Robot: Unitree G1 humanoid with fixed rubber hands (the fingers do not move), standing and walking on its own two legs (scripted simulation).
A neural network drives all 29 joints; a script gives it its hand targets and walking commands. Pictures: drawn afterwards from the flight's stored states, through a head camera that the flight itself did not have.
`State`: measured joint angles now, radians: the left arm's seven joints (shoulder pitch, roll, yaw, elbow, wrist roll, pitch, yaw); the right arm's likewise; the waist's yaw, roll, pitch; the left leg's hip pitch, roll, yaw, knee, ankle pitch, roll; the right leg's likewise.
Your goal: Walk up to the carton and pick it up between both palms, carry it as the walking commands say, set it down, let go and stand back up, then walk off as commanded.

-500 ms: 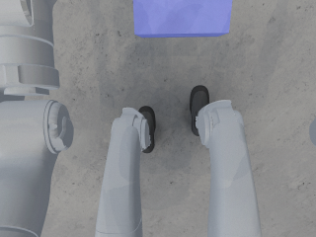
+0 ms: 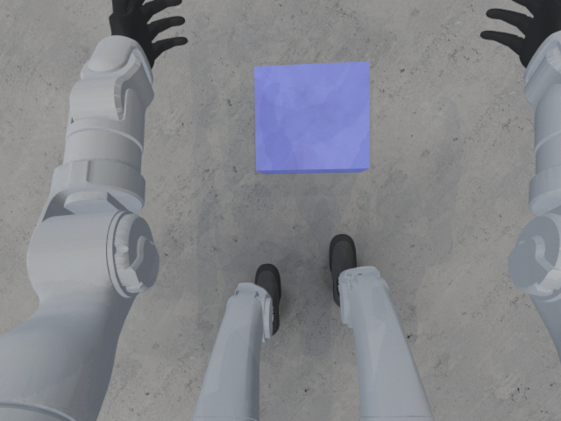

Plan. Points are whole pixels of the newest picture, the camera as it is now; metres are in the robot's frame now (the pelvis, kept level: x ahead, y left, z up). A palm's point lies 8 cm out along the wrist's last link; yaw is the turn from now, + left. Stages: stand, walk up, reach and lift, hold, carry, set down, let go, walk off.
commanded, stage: let go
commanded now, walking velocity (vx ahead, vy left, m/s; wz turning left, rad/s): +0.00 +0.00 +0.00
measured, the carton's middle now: (311, 123) +0.55 -0.05 -0.59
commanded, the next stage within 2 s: stand in 1.38 s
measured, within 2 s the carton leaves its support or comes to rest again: neither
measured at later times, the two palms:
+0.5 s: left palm (75, 166) +0.43 +0.21 -0.04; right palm (516, 156) +0.39 -0.24 -0.05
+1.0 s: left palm out of the picture +0.26 +0.25 +0.06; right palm out of the picture +0.22 -0.21 +0.03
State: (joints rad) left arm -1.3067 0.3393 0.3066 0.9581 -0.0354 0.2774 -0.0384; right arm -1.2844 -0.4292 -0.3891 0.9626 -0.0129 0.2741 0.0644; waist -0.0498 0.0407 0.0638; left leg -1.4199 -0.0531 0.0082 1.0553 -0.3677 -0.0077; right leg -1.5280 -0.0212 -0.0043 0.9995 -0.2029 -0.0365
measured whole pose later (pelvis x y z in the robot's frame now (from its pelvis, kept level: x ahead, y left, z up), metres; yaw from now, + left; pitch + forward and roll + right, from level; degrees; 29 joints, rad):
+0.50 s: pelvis +0.06 +0.01 +0.07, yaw +0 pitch +40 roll +1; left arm -0.46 0.16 0.17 0.52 0.10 0.14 0.02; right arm -0.37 -0.25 -0.20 0.57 -0.03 0.10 0.10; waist -0.01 -0.01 -0.15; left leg -1.09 -0.05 -0.04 0.67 -0.28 0.00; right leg -1.17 -0.01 -0.01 0.61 -0.13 -0.01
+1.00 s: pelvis +0.08 +0.02 +0.11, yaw -3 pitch +1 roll +0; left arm 0.21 0.18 0.07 0.43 0.01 0.06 -0.04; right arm 0.25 -0.25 -0.02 0.40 -0.01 0.08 0.08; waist -0.01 0.07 0.09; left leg -0.15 -0.04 -0.02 0.44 -0.30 0.03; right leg -0.26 0.00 0.02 0.43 -0.18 0.01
